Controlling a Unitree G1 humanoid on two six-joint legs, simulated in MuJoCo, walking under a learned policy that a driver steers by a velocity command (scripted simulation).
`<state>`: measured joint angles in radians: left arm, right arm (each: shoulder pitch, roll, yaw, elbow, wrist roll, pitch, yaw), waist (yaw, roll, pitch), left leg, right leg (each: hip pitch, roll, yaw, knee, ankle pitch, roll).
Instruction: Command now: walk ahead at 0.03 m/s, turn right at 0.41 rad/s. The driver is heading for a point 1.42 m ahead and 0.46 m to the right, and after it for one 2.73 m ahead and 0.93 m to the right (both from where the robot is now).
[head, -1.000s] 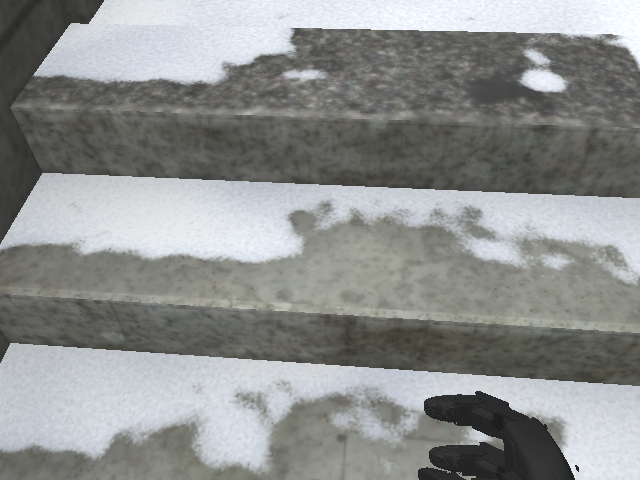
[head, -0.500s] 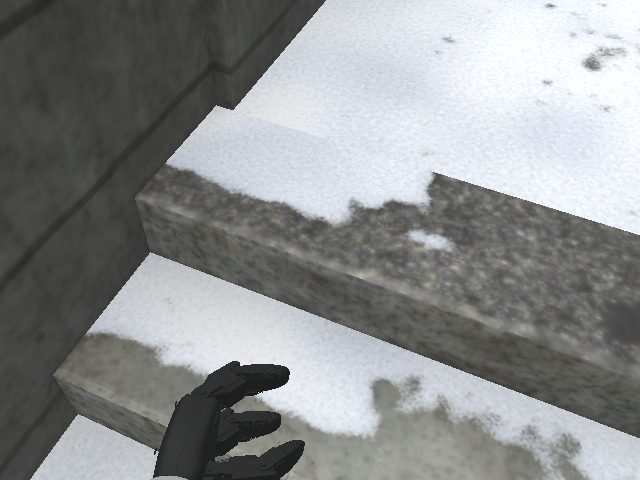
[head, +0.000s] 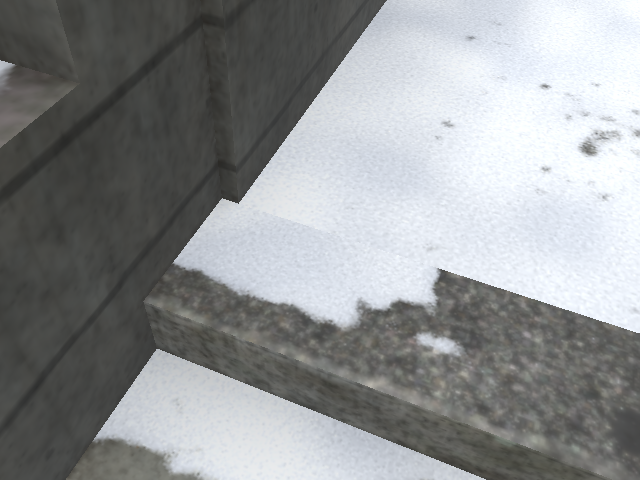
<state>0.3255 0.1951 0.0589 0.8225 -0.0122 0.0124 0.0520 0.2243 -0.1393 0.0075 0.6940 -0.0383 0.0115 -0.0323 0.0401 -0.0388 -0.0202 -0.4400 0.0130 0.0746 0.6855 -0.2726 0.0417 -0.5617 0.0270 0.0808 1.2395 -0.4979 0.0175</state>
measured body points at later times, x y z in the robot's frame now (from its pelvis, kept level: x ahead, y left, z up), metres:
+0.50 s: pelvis +0.01 -0.03 +0.01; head +0.02 -0.05 +0.46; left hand +0.23 +0.17 -0.07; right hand +0.09 -0.32 -0.10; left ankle +0.02 +0.11 -0.60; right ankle +0.00 -0.12 -0.72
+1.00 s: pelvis +0.04 +0.00 +0.01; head +0.04 +0.00 +0.46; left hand +0.27 +0.13 -0.09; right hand +0.08 -0.26 -0.09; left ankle +0.08 +0.08 -0.72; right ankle -0.02 -0.13 -0.72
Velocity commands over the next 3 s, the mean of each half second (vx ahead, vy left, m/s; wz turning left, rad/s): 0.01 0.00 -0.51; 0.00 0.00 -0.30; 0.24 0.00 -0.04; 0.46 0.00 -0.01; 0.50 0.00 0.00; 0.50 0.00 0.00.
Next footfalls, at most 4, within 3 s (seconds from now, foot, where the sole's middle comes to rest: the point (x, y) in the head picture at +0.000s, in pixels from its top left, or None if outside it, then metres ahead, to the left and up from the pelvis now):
0.34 right None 0.03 -0.14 -0.75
0.76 left None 0.12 0.06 -0.75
1.68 left None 0.38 -0.09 -0.59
2.20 right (597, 392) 0.57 -0.43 -0.44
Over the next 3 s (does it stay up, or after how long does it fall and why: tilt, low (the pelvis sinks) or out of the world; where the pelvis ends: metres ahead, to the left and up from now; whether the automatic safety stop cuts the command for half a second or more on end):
stays up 0.90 -0.41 0.34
